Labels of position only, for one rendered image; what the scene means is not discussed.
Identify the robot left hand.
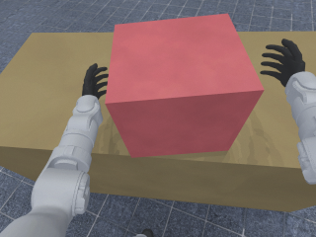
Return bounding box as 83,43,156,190
82,63,109,100

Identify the carton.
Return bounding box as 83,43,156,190
105,13,265,158

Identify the left robot forearm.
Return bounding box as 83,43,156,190
31,95,103,208

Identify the robot right hand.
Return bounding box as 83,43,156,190
260,39,305,87

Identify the pedestal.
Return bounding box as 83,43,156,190
0,31,316,212

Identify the left robot upper arm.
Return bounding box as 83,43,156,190
0,167,90,237

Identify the right robot forearm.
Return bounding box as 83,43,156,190
284,71,316,142

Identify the right robot upper arm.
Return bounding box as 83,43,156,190
296,136,316,185

